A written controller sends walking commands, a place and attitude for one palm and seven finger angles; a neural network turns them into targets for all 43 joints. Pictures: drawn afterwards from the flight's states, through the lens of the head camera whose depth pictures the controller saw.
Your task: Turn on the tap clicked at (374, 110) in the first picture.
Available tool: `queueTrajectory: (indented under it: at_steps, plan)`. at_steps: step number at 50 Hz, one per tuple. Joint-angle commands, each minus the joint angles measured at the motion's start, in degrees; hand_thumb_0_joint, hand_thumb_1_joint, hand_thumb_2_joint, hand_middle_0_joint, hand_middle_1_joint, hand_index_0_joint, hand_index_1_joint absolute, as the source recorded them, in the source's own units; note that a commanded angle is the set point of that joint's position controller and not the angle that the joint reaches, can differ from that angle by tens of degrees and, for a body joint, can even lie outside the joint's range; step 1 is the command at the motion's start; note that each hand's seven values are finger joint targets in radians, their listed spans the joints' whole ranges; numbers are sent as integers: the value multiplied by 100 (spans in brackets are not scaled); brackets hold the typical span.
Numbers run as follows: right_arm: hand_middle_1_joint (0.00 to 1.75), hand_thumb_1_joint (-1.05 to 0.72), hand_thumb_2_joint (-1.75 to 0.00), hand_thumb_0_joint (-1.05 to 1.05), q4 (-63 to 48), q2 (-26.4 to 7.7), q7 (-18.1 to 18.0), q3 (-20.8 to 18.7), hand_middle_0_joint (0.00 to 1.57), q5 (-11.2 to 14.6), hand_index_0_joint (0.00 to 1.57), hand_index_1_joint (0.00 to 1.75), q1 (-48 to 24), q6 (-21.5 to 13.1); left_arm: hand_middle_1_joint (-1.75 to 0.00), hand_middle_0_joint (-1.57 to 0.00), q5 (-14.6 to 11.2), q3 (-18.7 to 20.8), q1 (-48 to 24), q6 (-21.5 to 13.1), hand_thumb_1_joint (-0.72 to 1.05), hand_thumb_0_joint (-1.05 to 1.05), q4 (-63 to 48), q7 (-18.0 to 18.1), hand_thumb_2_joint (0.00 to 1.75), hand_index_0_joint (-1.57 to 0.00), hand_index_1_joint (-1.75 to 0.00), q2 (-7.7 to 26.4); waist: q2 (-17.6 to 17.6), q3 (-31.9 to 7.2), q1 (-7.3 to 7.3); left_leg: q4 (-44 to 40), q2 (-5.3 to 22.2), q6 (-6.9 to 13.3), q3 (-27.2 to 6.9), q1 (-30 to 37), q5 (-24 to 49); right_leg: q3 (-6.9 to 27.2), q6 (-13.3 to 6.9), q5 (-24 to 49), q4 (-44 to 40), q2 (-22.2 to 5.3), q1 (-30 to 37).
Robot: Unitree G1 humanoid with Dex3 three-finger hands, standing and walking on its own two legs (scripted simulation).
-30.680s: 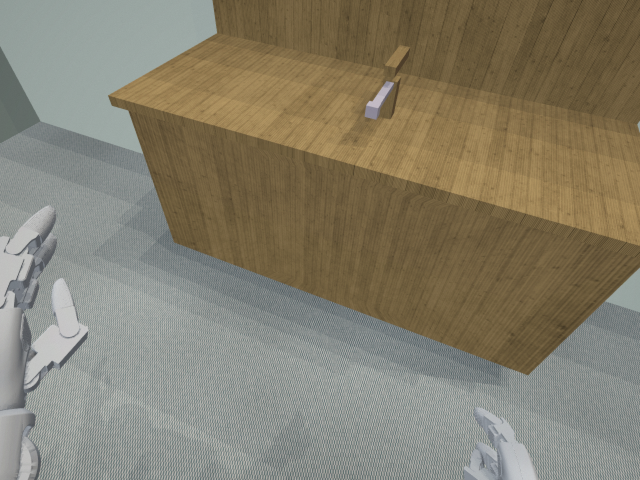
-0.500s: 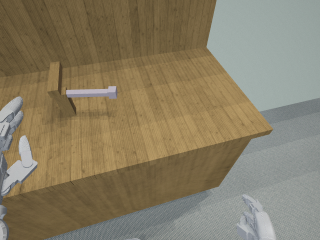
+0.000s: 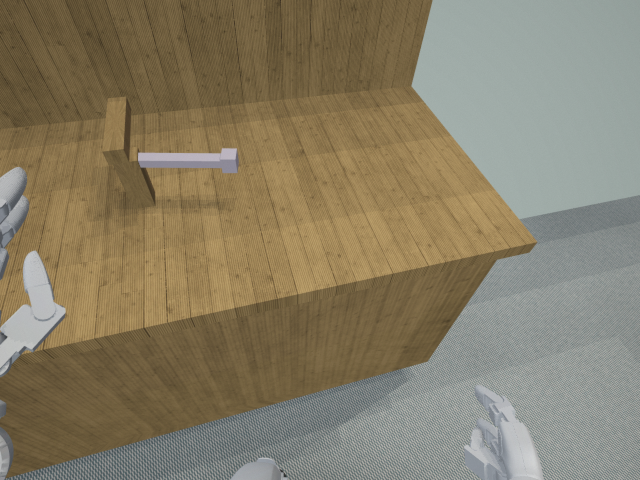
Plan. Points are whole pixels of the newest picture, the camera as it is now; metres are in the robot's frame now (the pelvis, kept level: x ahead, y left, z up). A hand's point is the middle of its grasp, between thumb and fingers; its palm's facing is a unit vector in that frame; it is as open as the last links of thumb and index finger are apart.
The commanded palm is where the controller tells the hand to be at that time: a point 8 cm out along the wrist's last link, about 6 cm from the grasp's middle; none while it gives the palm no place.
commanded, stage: step back with the hand held close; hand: left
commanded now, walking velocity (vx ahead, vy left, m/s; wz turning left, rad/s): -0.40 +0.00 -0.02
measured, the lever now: (229, 160) +0.56 +0.19 +0.06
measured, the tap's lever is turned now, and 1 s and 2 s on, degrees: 77 77 77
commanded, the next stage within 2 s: stop stepping back and stand still in 0.50 s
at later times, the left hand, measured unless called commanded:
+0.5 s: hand (25, 418) +0.13 +0.22 +0.18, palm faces +0.35 -0.86 -0.37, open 7.4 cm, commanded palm +0.08 +0.27 +0.19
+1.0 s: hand out of the picture +0.00 +0.24 +0.18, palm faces +0.46 -0.84 -0.30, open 7.4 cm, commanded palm -0.04 +0.28 +0.19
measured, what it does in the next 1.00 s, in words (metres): walks backwards: right foot, then left foot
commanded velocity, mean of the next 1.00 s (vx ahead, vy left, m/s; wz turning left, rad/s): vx -0.13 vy -0.01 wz -0.01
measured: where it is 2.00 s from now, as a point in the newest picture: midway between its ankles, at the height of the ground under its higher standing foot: outside the picture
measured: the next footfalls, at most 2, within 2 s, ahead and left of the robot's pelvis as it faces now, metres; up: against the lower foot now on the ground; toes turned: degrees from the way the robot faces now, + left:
right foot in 0.42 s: -0.01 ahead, -0.13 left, +0.00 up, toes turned +1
left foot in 0.66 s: -0.07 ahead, +0.13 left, +0.00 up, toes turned +3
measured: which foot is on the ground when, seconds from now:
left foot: down 0.00-0.46, up 0.48-0.64, down 0.66-1.00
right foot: down 0.00-0.20, up 0.22-0.40, down 0.42-0.68, up 0.70-0.88, down 0.90-1.00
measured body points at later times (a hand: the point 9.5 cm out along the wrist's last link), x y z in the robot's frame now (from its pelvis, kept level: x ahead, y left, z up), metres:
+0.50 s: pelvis -0.08 +0.00 +0.01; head -0.05 +0.01 +0.46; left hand +0.11 +0.27 +0.20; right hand +0.10 -0.22 -0.08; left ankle +0.01 +0.11 -0.70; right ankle -0.05 -0.13 -0.72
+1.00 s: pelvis -0.19 +0.00 +0.01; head -0.22 +0.00 +0.46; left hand -0.03 +0.29 +0.19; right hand -0.04 -0.23 -0.08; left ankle -0.16 +0.12 -0.67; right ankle -0.14 -0.10 -0.72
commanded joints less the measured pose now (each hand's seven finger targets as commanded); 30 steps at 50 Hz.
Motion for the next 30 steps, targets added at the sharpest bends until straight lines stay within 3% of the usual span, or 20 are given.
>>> queueTrajectory:
  at_steps: [1, 3, 5, 6, 7, 9, 11, 12, 14, 16, 18, 20, 21, 22, 23, 24, 25, 26, 27, 30]
  plan:
    - [30, -90, -90, 0, -761, -742, 26, -332, 20, -6, 20, 30, -341, -265, -30, -20, -80, 547, -39, -341, 90, 0, -1168, 97, 90, -20, -30, 839, -406, -829, -24, 201, 226, -29, -351, 349, -2115, 1492, -594, -806, -1252, -1198, -168]
    - [30, -90, -90, 0, -632, -617, 95, -294, 20, -11, 20, 30, -239, -213, -30, -20, -95, 345, -245, -329, 90, 0, -1365, 153, 90, -20, -30, 796, -994, -1090, -104, 1406, -52, -210, -6, 916, -1209, 1806, -987, 611, -1450, -1963, -392]
    - [30, -90, -90, 0, -634, -528, 116, -274, 20, -3, 20, 30, -349, -172, -30, -20, -103, 441, -292, -321, 90, 0, -1454, 178, 90, -20, -30, 913, -940, -1128, -124, 1417, -18, -193, -70, 856, -1265, 1505, -948, 1716, -1184, -2018, -97]
    - [30, -90, -90, 0, -633, -540, 102, -250, 20, -16, 20, 30, -422, -139, -30, -20, -95, 604, -304, -289, 90, 0, -1415, 196, 90, -20, -30, 1076, -748, -975, -132, 783, 64, -159, -158, 781, -1119, 1343, -823, 1905, -948, -1876, 30]
    - [30, -90, -90, 0, -640, -578, 91, -243, 20, -10, 20, 30, -401, -99, -30, -20, -97, 522, -211, -276, 90, 0, -1359, 179, 90, -20, -30, 929, -479, -858, -147, -55, 226, -43, -351, 779, -770, 1108, -611, 1607, -645, -1587, 50]
    - [30, -90, -90, 0, -786, -811, 38, -338, 20, 1, 20, 30, -495, -129, -30, -20, -90, 609, -132, -349, 90, 0, -1430, 183, 90, -20, -30, 904, 744, -897, -23, -1079, 1041, 335, -1238, 672, 8, 462, -79, 511, 123, -526, 2]
    - [30, -90, -90, 0, -790, -797, 34, -378, 20, -48, 20, 30, -397, -293, -30, -20, -124, 866, -76, -443, 90, 0, -1592, 164, 90, -20, -30, 1098, 1780, -1226, -27, -2090, 1633, 589, -1905, 322, -701, 325, 37, -1400, 1494, 63, 319]
    - [30, -90, -90, 0, -701, -707, 50, -375, 20, -144, 20, 30, -304, -344, -30, -20, -116, 728, -170, -413, 90, 0, -1612, 145, 90, -20, -30, 890, 1836, -1122, -77, -2087, 1721, 720, -1973, 418, -374, 462, 24, -1657, 2111, 76, 40]
    - [30, -90, -90, 0, -524, -702, 130, -423, 20, -97, 20, 30, -137, -457, -30, -20, -142, 562, -197, -370, 90, 0, -1426, 115, 90, -20, -30, 684, 1164, -1212, 32, -1420, 1531, 703, -1371, 1467, 1463, 518, 27, -1499, 1537, 26, -395]
    - [30, -90, -90, 0, -548, -737, 167, -397, 20, -74, 20, 30, -173, -533, -30, -20, -161, 462, -135, -309, 90, 0, -1434, 84, 90, -20, -30, 662, 1123, -1341, 78, -1376, 1414, 548, -1189, 1789, 1591, 416, 48, -1290, 664, 31, -101]
    - [30, -90, -90, 0, -520, -759, 190, -309, 20, -66, 20, 30, -290, -513, -30, -20, -129, 223, -176, -234, 90, 0, -1268, 32, 90, -20, -30, 479, 1214, -1176, 74, -1388, 1347, 415, -1112, 1485, 840, 419, 29, -671, -291, 24, 398]
    - [30, -90, -90, 0, -573, -798, 175, -289, 20, -61, 20, 30, -394, -472, -30, -20, -73, 307, -284, -236, 90, 0, -1217, -4, 90, -20, -30, 636, 846, -1063, 111, -994, 1110, 242, -927, 1040, -428, 327, 3, 263, -1249, -47, 898]
    - [30, -90, -90, 0, -593, -793, 166, -290, 20, -82, 20, 30, -392, -429, -30, -20, -8, 506, -270, -263, 90, 0, -1206, -5, 90, -20, -30, 874, 423, -975, 82, -437, 807, 119, -658, 754, -988, 519, -148, 909, -1608, -373, 955]
    - [30, -90, -90, 0, -614, -677, 139, -283, 20, -15, 20, 30, -363, -405, -30, -20, -48, 317, -294, -288, 90, 0, -1074, -29, 90, -20, -30, 736, -505, -886, 8, 513, 282, -150, -43, 489, -1744, 1021, -499, 1503, -1556, -1032, 652]
    - [30, -90, -90, 0, -620, -694, 110, -451, 20, 121, 20, 30, -265, -381, -30, -20, -141, 247, -148, -250, 90, 0, -983, -23, 90, -20, -30, 740, -1779, -1123, 39, 2197, -244, -367, 195, 744, -1710, 1917, -1021, 1090, -1940, -1958, -40]
    - [30, -90, -90, 0, -632, -632, 127, -434, 20, 78, 20, 30, -464, -325, -30, -20, -146, 363, -50, -187, 90, 0, -953, -16, 90, -20, -30, 790, -1649, -1074, 88, 3281, -246, -377, -51, 417, -1998, 1955, -1306, 1781, -1843, -2192, -135]
    - [30, -90, -90, 0, -659, -373, 125, -275, 20, 48, 20, 30, -592, -286, -30, -20, -142, 423, -99, -169, 90, 0, -1028, -9, 90, -20, -30, 797, -1254, -980, -33, 3518, -102, -371, -239, 105, -1936, 1718, -1255, 2221, -1481, -2070, -7]
    - [30, -90, -90, 0, -697, -314, 145, -150, 20, -21, 20, 30, -668, -227, -30, -20, -136, 430, -274, -205, 90, 0, -1185, -31, 90, -20, -30, 796, -750, -1044, -66, 2888, -13, -342, -186, 26, -2002, 1455, -1156, 2917, -1216, -1931, 371]
    - [30, -90, -90, 0, -715, -303, 99, -121, 20, -24, 20, 30, -748, -161, -30, -20, -137, 593, -264, -220, 90, 0, -1201, 15, 90, -20, -30, 937, -624, -864, -98, 2195, 97, -291, -127, 126, -1952, 1287, -943, 2918, -1088, -1786, 410]
    - [30, -90, -90, 0, -676, -426, 22, -202, 20, 2, 20, 30, -508, -149, -30, -20, -131, 597, -98, -249, 90, 0, -1216, 73, 90, -20, -30, 847, -790, -1091, -145, 74, -33, -177, 200, 855, -1377, 1257, -679, 2061, -840, -1618, 537]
